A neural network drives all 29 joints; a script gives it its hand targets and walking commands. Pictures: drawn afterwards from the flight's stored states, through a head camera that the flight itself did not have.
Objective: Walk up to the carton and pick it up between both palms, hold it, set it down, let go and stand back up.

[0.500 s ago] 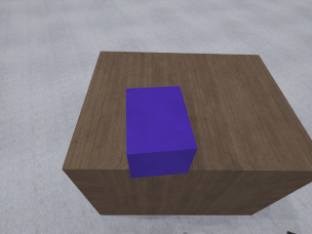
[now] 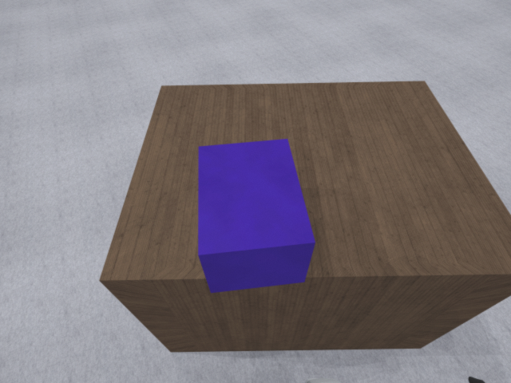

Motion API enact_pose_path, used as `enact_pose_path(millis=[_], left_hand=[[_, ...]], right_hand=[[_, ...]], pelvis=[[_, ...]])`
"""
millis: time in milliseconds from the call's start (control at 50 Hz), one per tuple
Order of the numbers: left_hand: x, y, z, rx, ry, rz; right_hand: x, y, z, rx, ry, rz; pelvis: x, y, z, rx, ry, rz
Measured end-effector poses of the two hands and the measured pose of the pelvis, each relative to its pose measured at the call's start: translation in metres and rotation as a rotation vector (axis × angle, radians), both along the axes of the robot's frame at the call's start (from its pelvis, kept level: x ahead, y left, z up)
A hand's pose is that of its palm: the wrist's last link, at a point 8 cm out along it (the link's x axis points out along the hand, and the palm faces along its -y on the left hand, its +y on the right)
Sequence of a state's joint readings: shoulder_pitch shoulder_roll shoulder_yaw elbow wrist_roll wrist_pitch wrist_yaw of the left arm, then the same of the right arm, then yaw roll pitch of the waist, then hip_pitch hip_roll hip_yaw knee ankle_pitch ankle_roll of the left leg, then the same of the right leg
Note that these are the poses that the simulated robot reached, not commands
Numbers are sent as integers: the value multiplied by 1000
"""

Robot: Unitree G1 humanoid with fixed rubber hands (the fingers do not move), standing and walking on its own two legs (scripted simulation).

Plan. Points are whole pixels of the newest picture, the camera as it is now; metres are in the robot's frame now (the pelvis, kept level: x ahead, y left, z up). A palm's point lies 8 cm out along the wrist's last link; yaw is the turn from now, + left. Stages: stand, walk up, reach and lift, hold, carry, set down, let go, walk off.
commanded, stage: walk up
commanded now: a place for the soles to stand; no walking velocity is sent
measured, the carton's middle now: (250, 213) +0.43 +0.03 -0.04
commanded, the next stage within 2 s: reach and lift in 0.52 s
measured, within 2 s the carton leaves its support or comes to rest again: neither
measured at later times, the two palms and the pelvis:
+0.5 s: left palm out of the picture +0.07 +0.31 -0.11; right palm out of the picture +0.11 -0.32 -0.09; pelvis +0.01 +0.00 +0.00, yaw +0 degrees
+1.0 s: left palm (124, 342) +0.20 +0.24 -0.08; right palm (489, 380) +0.14 -0.32 -0.07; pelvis +0.01 +0.00 +0.00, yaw +0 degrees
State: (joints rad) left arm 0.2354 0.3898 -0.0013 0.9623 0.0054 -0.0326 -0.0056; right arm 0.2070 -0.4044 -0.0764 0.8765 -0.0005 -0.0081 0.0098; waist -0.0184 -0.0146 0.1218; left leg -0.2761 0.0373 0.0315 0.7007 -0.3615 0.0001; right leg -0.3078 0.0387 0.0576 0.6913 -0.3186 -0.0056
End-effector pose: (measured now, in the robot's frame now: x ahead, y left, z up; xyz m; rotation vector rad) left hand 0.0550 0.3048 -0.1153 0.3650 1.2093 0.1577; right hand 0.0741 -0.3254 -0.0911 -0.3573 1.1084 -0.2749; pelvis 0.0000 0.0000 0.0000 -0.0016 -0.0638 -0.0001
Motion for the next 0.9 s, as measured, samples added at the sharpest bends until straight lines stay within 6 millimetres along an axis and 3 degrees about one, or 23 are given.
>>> enact_pose_path(millis=[240, 560, 620, 800, 900], left_hand=[[10, 2, 4, 11, -5, -3], [14, 2, 4, 19, 13, -1], [35, -1, 7, 54, 62, 8], [150, -41, 40, 13, -173, -88], [164, -55, 40, -22, -221, -110]], right_hand=[[31, 4, 0, 11, -50, 17], [33, 4, -2, 17, -58, 24], [38, 6, -8, 47, -70, 56], [57, 9, -4, 64, -149, 76], [63, 8, 10, 34, -197, 112]], pelvis=[[5, 1, 0, -1, 8, 0], [5, 1, 0, -1, 7, 0], [3, 2, -2, -1, -3, 0], [10, 2, -3, -1, 2, 0], [13, 2, -3, -2, 7, 0]])
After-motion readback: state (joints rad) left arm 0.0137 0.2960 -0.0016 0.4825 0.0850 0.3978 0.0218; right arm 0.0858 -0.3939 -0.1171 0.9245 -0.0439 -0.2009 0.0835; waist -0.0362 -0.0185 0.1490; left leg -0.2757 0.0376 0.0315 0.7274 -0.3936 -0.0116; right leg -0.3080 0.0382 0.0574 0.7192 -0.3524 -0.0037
